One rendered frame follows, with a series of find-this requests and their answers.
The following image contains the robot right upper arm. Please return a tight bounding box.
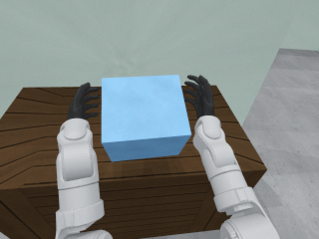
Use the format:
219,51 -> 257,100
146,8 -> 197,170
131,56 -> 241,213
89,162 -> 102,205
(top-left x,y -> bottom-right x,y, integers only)
220,212 -> 279,239

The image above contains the pedestal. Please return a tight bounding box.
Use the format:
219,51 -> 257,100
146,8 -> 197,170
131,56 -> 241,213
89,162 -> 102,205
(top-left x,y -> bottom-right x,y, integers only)
0,85 -> 267,239

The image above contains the robot left hand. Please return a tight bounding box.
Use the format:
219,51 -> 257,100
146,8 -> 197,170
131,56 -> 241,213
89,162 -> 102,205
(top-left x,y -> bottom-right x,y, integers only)
67,82 -> 99,120

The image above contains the right robot forearm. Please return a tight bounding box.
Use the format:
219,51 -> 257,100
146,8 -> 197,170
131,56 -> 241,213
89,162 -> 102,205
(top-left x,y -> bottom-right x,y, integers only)
192,116 -> 280,239

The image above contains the carton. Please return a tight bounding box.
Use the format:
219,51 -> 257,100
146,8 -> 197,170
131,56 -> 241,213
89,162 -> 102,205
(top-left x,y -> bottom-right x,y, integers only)
101,75 -> 191,162

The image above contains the robot right hand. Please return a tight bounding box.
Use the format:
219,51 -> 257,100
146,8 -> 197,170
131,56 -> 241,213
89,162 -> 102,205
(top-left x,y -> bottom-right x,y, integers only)
183,75 -> 215,119

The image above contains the left robot forearm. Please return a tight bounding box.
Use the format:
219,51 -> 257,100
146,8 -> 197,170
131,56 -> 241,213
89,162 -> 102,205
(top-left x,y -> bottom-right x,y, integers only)
55,118 -> 105,239

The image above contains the robot left upper arm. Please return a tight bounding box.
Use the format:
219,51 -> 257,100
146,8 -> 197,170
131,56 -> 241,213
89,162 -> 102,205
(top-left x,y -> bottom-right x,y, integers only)
64,229 -> 113,239

